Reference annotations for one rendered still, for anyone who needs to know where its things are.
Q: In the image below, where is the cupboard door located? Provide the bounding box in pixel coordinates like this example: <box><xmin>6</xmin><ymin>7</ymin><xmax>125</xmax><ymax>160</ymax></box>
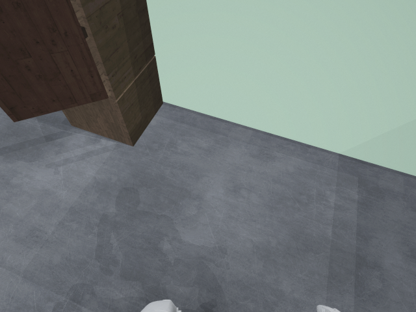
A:
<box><xmin>0</xmin><ymin>0</ymin><xmax>109</xmax><ymax>122</ymax></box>

